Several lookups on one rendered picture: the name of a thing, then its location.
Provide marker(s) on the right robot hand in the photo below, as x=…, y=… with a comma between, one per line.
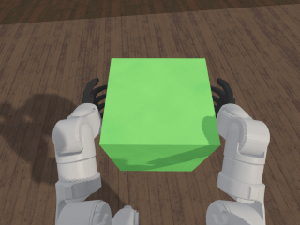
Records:
x=225, y=97

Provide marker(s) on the right robot upper arm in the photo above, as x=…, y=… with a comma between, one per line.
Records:
x=221, y=212

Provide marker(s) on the right robot forearm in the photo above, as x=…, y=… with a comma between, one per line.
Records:
x=246, y=142

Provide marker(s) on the left robot thigh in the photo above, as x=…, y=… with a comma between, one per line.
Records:
x=126, y=216

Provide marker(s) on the left robot upper arm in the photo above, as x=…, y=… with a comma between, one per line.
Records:
x=95, y=212

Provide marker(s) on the carton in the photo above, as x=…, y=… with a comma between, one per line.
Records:
x=159, y=114

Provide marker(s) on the left robot forearm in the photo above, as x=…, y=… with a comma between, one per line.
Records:
x=74, y=148

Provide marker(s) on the left robot hand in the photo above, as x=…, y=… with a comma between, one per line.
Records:
x=89, y=95

